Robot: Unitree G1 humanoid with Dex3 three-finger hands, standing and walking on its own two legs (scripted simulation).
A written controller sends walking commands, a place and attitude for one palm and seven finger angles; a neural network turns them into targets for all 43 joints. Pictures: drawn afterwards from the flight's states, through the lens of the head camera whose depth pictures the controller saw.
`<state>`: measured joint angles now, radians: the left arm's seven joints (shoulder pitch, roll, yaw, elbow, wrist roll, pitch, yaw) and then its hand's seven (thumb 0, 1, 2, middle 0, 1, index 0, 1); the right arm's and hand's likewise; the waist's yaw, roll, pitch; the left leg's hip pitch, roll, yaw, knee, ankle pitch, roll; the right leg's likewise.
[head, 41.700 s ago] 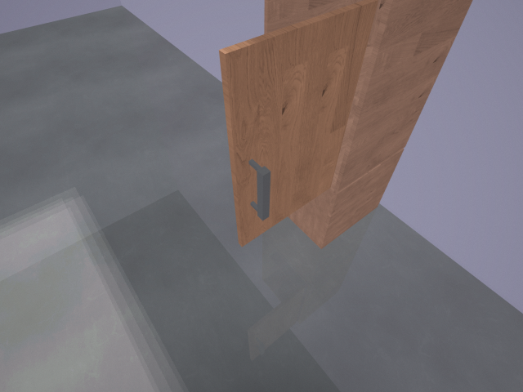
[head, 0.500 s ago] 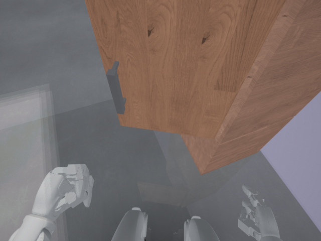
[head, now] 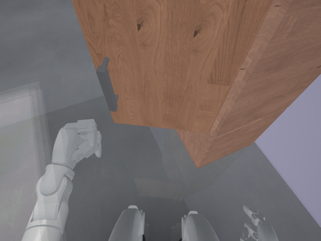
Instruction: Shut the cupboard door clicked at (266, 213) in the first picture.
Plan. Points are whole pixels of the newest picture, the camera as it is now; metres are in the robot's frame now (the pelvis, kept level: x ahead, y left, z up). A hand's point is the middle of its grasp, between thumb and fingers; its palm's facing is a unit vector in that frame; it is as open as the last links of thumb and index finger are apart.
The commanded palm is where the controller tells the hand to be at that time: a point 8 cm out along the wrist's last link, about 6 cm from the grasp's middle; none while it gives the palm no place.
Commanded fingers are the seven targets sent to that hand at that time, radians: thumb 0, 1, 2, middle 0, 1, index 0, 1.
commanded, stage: bring the fist close to the handle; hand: left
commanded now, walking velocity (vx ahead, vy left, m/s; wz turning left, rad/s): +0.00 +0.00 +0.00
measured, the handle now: (110, 86) +0.52 +0.17 +0.03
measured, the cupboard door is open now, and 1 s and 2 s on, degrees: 60 60 44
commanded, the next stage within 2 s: push the door shut along its arc in 0.86 s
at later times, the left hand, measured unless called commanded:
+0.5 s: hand (120, 116) +0.42 +0.13 +0.02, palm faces -0.12 -0.99 -0.03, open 3.1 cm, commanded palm +0.41 +0.18 +0.03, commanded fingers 0.00 0.90 0.90 -1.30 -1.50 -1.30 -1.50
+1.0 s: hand (119, 114) +0.43 +0.13 +0.03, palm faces -0.13 -0.99 -0.04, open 3.1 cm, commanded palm +0.41 +0.18 +0.03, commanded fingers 0.00 0.90 0.90 -1.30 -1.50 -1.30 -1.50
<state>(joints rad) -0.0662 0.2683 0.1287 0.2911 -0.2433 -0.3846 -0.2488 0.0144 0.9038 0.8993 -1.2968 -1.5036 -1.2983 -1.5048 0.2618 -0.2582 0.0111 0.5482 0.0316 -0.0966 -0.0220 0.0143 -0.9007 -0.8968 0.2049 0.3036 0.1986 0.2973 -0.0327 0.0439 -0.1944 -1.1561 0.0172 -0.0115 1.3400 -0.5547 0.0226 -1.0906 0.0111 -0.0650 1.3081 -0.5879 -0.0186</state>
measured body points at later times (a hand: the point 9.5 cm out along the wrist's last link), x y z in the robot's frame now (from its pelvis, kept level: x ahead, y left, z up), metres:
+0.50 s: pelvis +0.00 -0.01 -0.01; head +0.12 +0.00 +0.43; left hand +0.43 +0.18 +0.03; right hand +0.10 -0.27 -0.13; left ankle +0.04 +0.10 -0.61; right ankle +0.02 -0.11 -0.61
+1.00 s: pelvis -0.01 -0.01 -0.01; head +0.11 +0.00 +0.43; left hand +0.43 +0.18 +0.04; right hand +0.09 -0.27 -0.13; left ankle +0.04 +0.10 -0.61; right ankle +0.02 -0.11 -0.61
